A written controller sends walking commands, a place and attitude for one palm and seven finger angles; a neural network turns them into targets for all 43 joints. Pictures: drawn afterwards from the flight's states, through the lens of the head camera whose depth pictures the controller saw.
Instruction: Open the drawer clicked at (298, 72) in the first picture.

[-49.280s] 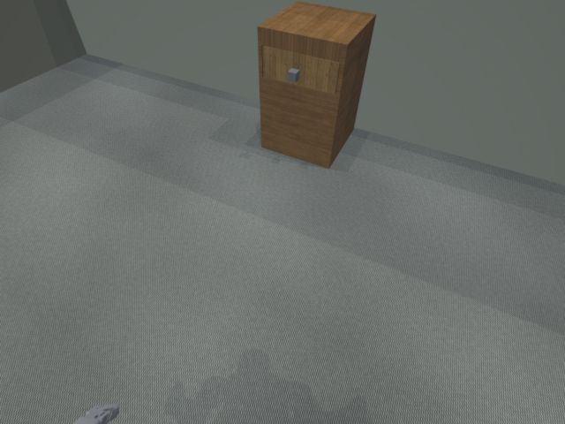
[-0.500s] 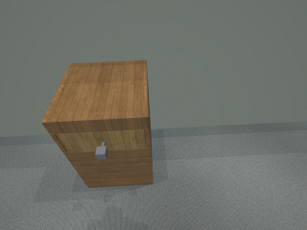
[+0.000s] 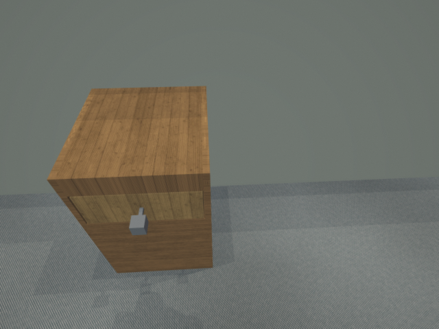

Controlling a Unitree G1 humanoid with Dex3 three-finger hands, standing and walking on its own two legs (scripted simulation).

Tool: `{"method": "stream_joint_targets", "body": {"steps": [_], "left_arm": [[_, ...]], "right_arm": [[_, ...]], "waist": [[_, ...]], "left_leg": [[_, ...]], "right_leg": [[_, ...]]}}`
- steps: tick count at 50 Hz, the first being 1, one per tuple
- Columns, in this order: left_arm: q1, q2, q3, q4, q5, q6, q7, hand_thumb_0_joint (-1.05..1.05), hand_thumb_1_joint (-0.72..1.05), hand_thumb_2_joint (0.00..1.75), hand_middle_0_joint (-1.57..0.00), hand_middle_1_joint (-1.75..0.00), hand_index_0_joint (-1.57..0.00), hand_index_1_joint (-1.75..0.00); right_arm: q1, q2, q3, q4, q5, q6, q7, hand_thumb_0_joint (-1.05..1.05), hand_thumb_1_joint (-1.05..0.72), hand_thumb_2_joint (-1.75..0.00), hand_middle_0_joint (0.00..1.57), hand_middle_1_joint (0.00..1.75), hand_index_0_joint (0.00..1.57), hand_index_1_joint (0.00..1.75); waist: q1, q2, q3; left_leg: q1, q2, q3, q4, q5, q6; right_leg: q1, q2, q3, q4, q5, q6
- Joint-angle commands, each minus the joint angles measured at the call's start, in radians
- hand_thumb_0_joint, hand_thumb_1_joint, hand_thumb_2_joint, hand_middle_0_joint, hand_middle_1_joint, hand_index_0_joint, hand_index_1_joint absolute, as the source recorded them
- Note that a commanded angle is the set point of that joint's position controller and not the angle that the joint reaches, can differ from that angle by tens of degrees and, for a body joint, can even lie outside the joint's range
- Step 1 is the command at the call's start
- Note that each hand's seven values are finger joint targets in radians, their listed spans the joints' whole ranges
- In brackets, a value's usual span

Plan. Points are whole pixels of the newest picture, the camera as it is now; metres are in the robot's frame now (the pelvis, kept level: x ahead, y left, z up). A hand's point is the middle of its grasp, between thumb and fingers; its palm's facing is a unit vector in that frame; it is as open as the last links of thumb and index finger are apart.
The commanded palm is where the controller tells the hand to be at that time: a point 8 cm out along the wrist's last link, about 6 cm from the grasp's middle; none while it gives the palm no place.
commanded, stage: come to a stop and stand still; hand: left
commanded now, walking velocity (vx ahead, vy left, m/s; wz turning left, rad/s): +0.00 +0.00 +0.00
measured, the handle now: (140, 219) +0.47 +0.27 -0.24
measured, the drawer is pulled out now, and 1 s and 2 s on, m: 0.00 0.00 0.00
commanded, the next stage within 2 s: look again from close up in 0.10 s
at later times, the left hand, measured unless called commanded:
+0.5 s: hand out of the picture -0.04 +0.16 -0.17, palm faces +0.03 -0.98 -0.19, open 7.4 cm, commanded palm none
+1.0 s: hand out of the picture -0.04 +0.14 -0.17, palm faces +0.04 -0.98 -0.19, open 7.4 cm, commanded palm none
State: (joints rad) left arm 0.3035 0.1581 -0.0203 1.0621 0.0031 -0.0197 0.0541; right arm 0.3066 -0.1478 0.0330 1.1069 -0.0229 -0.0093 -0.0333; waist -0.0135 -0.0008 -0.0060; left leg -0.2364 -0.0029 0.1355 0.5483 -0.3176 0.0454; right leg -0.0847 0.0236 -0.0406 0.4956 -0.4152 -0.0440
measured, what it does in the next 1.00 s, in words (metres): stands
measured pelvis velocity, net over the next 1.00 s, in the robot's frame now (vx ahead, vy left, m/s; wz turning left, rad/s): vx -0.01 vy -0.03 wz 0.01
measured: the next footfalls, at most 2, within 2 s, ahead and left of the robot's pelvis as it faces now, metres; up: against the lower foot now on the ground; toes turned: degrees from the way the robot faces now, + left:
none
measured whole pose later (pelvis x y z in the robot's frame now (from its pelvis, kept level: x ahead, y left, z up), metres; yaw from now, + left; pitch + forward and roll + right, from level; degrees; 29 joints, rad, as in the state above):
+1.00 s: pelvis -0.01 -0.03 +0.01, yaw +0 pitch -1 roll +1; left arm 0.35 0.14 -0.02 1.11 0.01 -0.02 0.05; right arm 0.27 -0.15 0.03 1.14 -0.01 0.00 -0.03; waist 0.01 -0.01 0.01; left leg -0.19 0.01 0.12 0.44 -0.24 0.01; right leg -0.04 0.05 -0.05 0.41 -0.35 -0.07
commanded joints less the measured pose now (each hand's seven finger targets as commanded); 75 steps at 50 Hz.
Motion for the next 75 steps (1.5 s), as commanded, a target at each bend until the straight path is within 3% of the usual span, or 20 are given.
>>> {"method": "stream_joint_targets", "body": {"steps": [1, 12, 18, 27, 46, 50, 51, 52, 54, 56, 57, 59, 61, 63, 66, 68, 70, 75], "left_arm": [[0.093, 0.085, 0.015, -0.009, 0.006, -0.006, 0.005, 0.0, 0.9, 0.9, -0.2, -0.3, -0.2, -0.3], [0.091, 0.105, 0.017, 0.0, 0.007, -0.006, 0.0, 0.0, 0.9, 0.9, -0.2, -0.3, -0.2, -0.3], [0.102, 0.1, 0.015, 0.016, 0.008, -0.006, -0.001, 0.0, 0.9, 0.9, -0.2, -0.3, -0.2, -0.3], [0.119, 0.087, 0.01, 0.034, 0.009, -0.004, -0.004, 0.0, 0.9, 0.9, -0.2, -0.3, -0.2, -0.3], [0.14, 0.098, 0.02, 0.043, 0.007, -0.011, 0.004, 0.0, 0.9, 0.9, -0.2, -0.3, -0.2, -0.3], [0.133, 0.09, 0.018, 0.042, 0.007, -0.009, 0.003, 0.0, 0.9, 0.9, -0.2, -0.3, -0.2, -0.3], [0.068, 0.247, 0.014, -0.046, 0.02, -0.02, -0.004, 0.0, 0.9, 0.9, -0.2, -0.3, -0.2, -0.3], [0.05, 0.177, 0.042, -0.052, 0.013, -0.028, 0.004, 0.0, 0.9, 0.9, -0.2, -0.3, -0.2, -0.3], [0.077, 0.149, 0.039, -0.042, 0.014, -0.038, 0.009, 0.0, 0.9, 0.9, -0.2, -0.3, -0.2, -0.3], [0.107, 0.129, 0.032, -0.054, 0.013, -0.03, 0.014, 0.0, 0.9, 0.9, -0.2, -0.3, -0.2, -0.3], [0.11, 0.13, 0.039, -0.055, 0.011, -0.024, 0.016, 0.0, 0.9, 0.9, -0.2, -0.3, -0.2, -0.3], [0.112, 0.138, 0.043, -0.07, 0.013, -0.015, 0.016, 0.0, 0.9, 0.9, -0.2, -0.3, -0.2, -0.3], [0.101, 0.142, 0.039, -0.091, 0.015, -0.006, 0.017, 0.0, 0.9, 0.9, -0.2, -0.3, -0.2, -0.3], [0.086, 0.144, 0.038, -0.104, 0.011, 0.003, 0.014, 0.0, 0.9, 0.9, -0.2, -0.3, -0.2, -0.3], [0.079, 0.132, 0.031, -0.115, 0.013, 0.015, 0.009, 0.0, 0.9, 0.9, -0.2, -0.3, -0.2, -0.3], [0.078, 0.129, 0.029, -0.109, 0.011, 0.017, 0.005, 0.0, 0.9, 0.9, -0.2, -0.3, -0.2, -0.3], [0.07, 0.126, 0.026, -0.106, 0.012, 0.017, 0.001, 0.0, 0.9, 0.9, -0.2, -0.3, -0.2, -0.3], [0.068, 0.115, 0.023, -0.092, 0.014, 0.016, -0.005, 0.0, 0.9, 0.9, -0.2, -0.3, -0.2, -0.3]], "right_arm": [[0.047, -0.1, -0.019, -0.021, 0.007, -0.021, -0.006, 0.0, -0.9, -0.9, 0.2, 0.3, 0.2, 0.3], [-0.002, -0.122, -0.021, -0.021, 0.01, -0.02, -0.004, 0.0, -0.9, -0.9, 0.2, 0.3, 0.2, 0.3], [-0.013, -0.118, -0.021, -0.016, 0.012, -0.016, -0.003, 0.0, -0.9, -0.9, 0.2, 0.3, 0.2, 0.3], [-0.012, -0.112, -0.017, -0.006, 0.013, -0.011, -0.001, 0.0, -0.9, -0.9, 0.2, 0.3, 0.2, 0.3], [0.01, -0.1, -0.02, 0.005, 0.015, -0.007, -0.005, 0.0, -0.9, -0.9, 0.2, 0.3, 0.2, 0.3], [0.01, -0.1, -0.022, 0.004, 0.014, -0.006, -0.005, 0.0, -0.9, -0.9, 0.2, 0.3, 0.2, 0.3], [-0.06, -0.194, -0.042, -0.128, 0.019, 0.005, 0.007, 0.0, -0.9, -0.9, 0.2, 0.3, 0.2, 0.3], [-0.051, -0.179, -0.059, -0.145, 0.002, -0.008, 0.004, 0.0, -0.9, -0.9, 0.2, 0.3, 0.2, 0.3], [-0.018, -0.127, -0.057, -0.129, 0.002, -0.017, -0.006, 0.0, -0.9, -0.9, 0.2, 0.3, 0.2, 0.3], [0.024, -0.09, -0.049, -0.139, 0.0, -0.01, -0.003, 0.0, -0.9, -0.9, 0.2, 0.3, 0.2, 0.3], [0.014, -0.095, -0.054, -0.142, 0.002, -0.004, -0.005, 0.0, -0.9, -0.9, 0.2, 0.3, 0.2, 0.3], [-0.014, -0.098, -0.058, -0.156, 0.005, 0.005, -0.007, 0.0, -0.9, -0.9, 0.2, 0.3, 0.2, 0.3], [0.006, -0.09, -0.054, -0.155, 0.004, 0.011, -0.006, 0.0, -0.9, -0.9, 0.2, 0.3, 0.2, 0.3], [0.005, -0.111, -0.06, -0.15, 0.006, 0.016, -0.007, 0.0, -0.9, -0.9, 0.2, 0.3, 0.2, 0.3], [-0.01, -0.123, -0.057, -0.144, 0.004, 0.018, -0.004, 0.0, -0.9, -0.9, 0.2, 0.3, 0.2, 0.3], [-0.026, -0.133, -0.057, -0.145, 0.003, 0.017, -0.001, 0.0, -0.9, -0.9, 0.2, 0.3, 0.2, 0.3], [-0.04, -0.138, -0.055, -0.148, 0.002, 0.017, 0.003, 0.0, -0.9, -0.9, 0.2, 0.3, 0.2, 0.3], [-0.034, -0.141, -0.053, -0.14, 0.001, 0.009, 0.006, 0.0, -0.9, -0.9, 0.2, 0.3, 0.2, 0.3]], "waist": [[0.013, -0.006, 0.062], [0.016, -0.011, 0.029], [0.016, -0.017, 0.063], [0.018, -0.01, 0.086], [0.022, -0.03, 0.07], [0.02, -0.026, 0.088], [-0.005, 0.027, 0.253], [0.003, 0.048, 0.141], [0.004, -0.019, -0.002], [0.005, -0.126, -0.076], [0.01, -0.156, -0.047], [0.018, -0.133, -0.017], [0.007, -0.108, -0.013], [0.001, -0.058, 0.027], [0.01, 0.041, 0.071], [0.015, 0.042, 0.095], [0.014, 0.025, 0.118], [0.013, 0.021, 0.084]], "left_leg": [[0.069, 0.126, -0.157, -0.109, 0.408, 0.022], [0.122, 0.123, -0.149, -0.133, 0.399, 0.018], [0.118, 0.121, -0.145, -0.145, 0.355, 0.014], [0.107, 0.12, -0.148, -0.172, 0.269, 0.013], [0.085, 0.112, -0.123, -0.14, 0.296, -0.001], [0.091, 0.117, -0.128, -0.149, 0.284, -0.001], [0.038, 0.068, -0.176, -0.099, 0.218, -0.008], [0.007, 0.096, -0.168, -0.049, 0.185, -0.003], [0.014, 0.086, -0.162, -0.011, 0.23, 0.0], [-0.031, 0.056, -0.126, 0.023, 0.195, -0.001], [-0.064, 0.047, -0.115, 0.035, 0.139, -0.002], [-0.097, 0.039, -0.104, 0.038, 0.084, -0.003], [-0.068, 0.037, -0.091, 0.006, 0.14, 0.004], [0.0, 0.064, -0.102, -0.005, 0.271, 0.01], [0.048, 0.102, -0.137, -0.028, 0.369, 0.017], [0.035, 0.116, -0.165, -0.062, 0.313, 0.019], [0.012, 0.118, -0.178, -0.098, 0.219, 0.016], [0.019, 0.124, -0.197, -0.156, 0.14, 0.019]], "right_leg": [[-0.095, -0.11, 0.089, -0.067, 0.386, -0.006], [-0.079, -0.129, 0.096, -0.104, 0.413, 0.002], [-0.09, -0.134, 0.104, -0.13, 0.417, 0.004], [-0.106, -0.134, 0.105, -0.162, 0.321, 0.005], [-0.058, -0.153, 0.117, -0.149, 0.538, 0.021], [-0.082, -0.148, 0.117, -0.16, 0.479, 0.015], [-0.224, -0.129, 0.129, -0.201, 0.366, 0.033], [-0.207, -0.161, 0.159, -0.155, 0.301, 0.01], [-0.065, -0.193, 0.17, -0.125, 0.609, -0.003], [0.05, -0.197, 0.154, -0.063, 0.9, 0.017], [0.055, -0.206, 0.152, -0.055, 0.943, 0.019], [0.066, -0.211, 0.156, -0.04, 1.018, 0.018], [0.059, -0.192, 0.133, -0.016, 1.029, 0.025], [-0.028, -0.162, 0.109, -0.022, 0.872, 0.03], [-0.116, -0.123, 0.101, -0.064, 0.529, 0.023], [-0.139, -0.11, 0.099, -0.095, 0.348, 0.012], [-0.153, -0.105, 0.102, -0.118, 0.245, 0.007], [-0.135, -0.103, 0.091, -0.123, 0.19, 0.005]]}}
